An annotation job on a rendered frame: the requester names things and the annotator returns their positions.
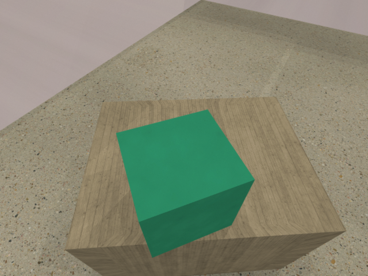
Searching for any pedestal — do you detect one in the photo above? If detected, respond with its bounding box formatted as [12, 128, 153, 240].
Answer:
[65, 97, 346, 276]

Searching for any carton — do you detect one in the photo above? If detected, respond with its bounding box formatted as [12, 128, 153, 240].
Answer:
[116, 109, 255, 258]

